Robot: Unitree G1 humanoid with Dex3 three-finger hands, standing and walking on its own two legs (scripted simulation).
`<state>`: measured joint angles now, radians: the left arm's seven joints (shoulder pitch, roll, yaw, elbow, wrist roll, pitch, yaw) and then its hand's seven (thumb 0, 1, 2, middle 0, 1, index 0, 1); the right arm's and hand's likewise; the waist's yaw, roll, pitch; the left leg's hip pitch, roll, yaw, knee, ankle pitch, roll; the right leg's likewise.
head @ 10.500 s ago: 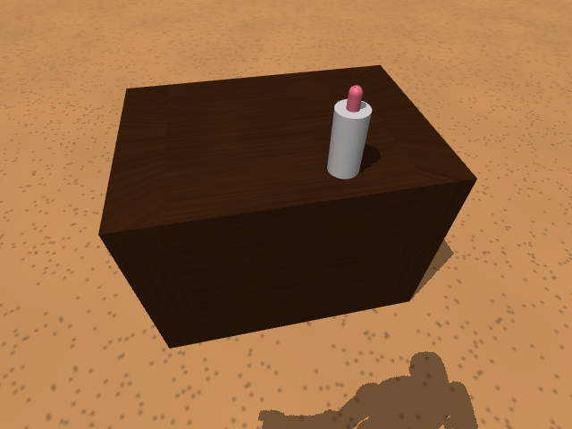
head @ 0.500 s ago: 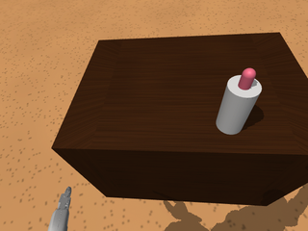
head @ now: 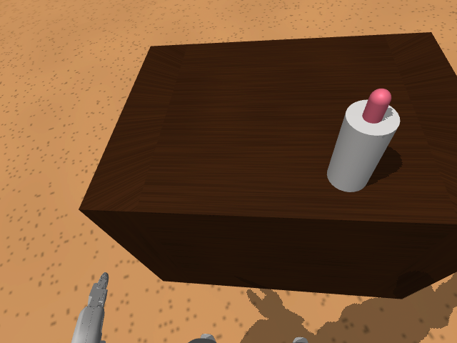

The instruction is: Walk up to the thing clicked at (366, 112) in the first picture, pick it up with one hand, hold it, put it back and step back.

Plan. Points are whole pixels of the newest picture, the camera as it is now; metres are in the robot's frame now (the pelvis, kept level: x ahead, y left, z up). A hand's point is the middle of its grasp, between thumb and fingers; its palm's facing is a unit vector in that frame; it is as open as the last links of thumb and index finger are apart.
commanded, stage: go down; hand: right
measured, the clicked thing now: (361, 140) +0.49 -0.20 +0.04
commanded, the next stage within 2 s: approach in 0.78 s
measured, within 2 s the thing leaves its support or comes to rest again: neither
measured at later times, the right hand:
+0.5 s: hand out of the picture +0.39 -0.39 +0.12, palm faces +0.25 +0.97 -0.01, open 17.5 cm
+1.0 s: hand out of the picture +0.38 -0.39 +0.12, palm faces +0.25 +0.97 +0.01, open 17.7 cm
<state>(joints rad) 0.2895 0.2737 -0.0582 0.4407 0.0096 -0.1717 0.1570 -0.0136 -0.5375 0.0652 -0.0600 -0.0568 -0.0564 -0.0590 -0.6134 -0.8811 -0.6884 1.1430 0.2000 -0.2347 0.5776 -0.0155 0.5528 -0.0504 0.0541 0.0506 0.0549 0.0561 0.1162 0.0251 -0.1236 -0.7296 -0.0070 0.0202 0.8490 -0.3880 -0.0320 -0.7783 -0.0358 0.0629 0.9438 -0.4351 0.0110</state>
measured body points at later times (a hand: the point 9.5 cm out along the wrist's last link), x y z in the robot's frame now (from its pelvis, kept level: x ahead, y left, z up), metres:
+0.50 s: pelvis +0.01 +0.01 +0.00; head +0.08 -0.03 +0.44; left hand +0.16 +0.27 -0.05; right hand +0.37 -0.44 +0.13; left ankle +0.01 +0.15 -0.69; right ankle +0.01 -0.12 -0.69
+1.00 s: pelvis +0.00 +0.00 +0.00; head +0.08 -0.04 +0.44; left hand +0.15 +0.27 -0.05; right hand +0.36 -0.44 +0.12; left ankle +0.01 +0.15 -0.69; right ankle +0.01 -0.12 -0.69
